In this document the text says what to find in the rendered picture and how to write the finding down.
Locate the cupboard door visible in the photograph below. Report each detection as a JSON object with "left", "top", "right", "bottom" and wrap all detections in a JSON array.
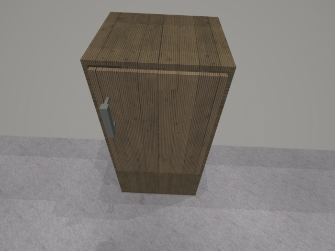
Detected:
[{"left": 87, "top": 67, "right": 228, "bottom": 175}]

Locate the handle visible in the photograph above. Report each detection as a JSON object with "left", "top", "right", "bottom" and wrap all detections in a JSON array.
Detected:
[{"left": 99, "top": 97, "right": 116, "bottom": 138}]

